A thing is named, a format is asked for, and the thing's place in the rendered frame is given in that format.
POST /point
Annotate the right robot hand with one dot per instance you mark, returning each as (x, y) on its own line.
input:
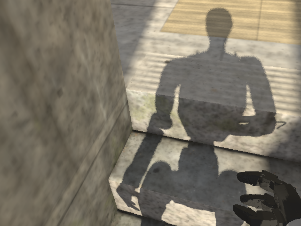
(279, 210)

